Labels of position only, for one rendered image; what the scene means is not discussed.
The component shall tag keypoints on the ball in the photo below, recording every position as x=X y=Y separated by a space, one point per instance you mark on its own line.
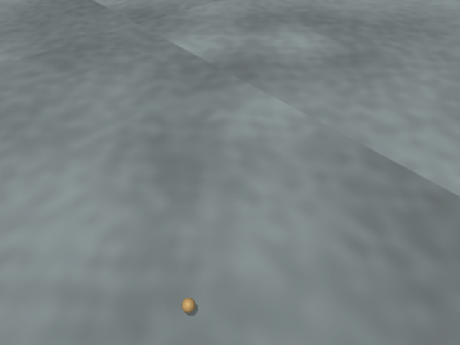
x=188 y=305

